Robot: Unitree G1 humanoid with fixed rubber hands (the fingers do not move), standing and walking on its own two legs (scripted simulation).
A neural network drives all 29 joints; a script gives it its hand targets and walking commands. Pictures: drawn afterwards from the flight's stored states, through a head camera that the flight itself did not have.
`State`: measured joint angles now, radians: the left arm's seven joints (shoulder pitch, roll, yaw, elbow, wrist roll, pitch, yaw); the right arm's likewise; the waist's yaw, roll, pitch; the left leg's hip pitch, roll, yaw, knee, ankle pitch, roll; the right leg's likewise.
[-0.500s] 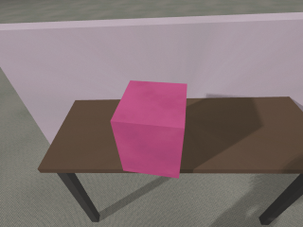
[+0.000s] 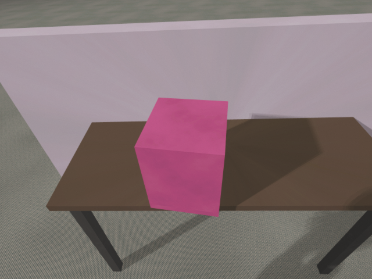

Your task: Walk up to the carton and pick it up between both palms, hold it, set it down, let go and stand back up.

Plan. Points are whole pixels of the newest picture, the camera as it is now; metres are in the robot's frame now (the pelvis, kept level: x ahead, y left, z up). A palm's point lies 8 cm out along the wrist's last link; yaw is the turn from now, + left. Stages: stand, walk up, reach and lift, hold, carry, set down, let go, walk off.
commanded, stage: stand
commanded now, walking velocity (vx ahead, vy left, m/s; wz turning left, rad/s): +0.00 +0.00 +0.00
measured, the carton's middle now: (188, 156) +0.46 +0.02 +0.01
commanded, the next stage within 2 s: none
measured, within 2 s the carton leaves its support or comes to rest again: neither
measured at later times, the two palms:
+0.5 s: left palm out of the picture +0.06 +0.26 -0.12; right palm out of the picture +0.08 -0.27 -0.11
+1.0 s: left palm out of the picture +0.05 +0.26 -0.12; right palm out of the picture +0.08 -0.27 -0.11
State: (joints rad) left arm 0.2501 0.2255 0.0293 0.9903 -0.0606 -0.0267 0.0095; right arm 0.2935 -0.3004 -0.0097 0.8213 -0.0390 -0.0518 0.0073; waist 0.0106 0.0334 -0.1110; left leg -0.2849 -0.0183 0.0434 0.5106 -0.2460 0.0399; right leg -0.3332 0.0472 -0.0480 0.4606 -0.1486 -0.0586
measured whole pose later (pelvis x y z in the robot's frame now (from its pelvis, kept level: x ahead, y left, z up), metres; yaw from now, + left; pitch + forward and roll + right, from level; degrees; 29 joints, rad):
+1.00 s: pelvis +0.00 +0.00 +0.00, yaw +0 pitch +1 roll +0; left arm 0.25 0.23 0.03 1.00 -0.06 -0.03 0.01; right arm 0.29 -0.30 -0.01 0.83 -0.04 -0.05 0.01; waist 0.01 0.03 -0.08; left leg -0.28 -0.02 0.04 0.51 -0.25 0.04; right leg -0.33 0.05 -0.05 0.46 -0.15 -0.06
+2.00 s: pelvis +0.01 +0.00 +0.00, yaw +0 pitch +2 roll +0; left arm 0.25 0.23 0.03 1.00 -0.06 -0.03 0.01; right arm 0.29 -0.31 -0.01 0.83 -0.04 -0.05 0.01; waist 0.01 0.03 -0.06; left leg -0.28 -0.02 0.04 0.51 -0.26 0.04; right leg -0.33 0.05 -0.05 0.46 -0.16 -0.06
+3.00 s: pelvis +0.01 +0.00 +0.00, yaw +0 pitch +2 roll +0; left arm 0.25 0.23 0.03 1.00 -0.06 -0.03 0.01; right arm 0.29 -0.31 -0.01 0.83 -0.04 -0.05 0.01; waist 0.01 0.03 -0.06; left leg -0.28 -0.02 0.04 0.51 -0.27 0.04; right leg -0.33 0.05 -0.05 0.46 -0.17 -0.06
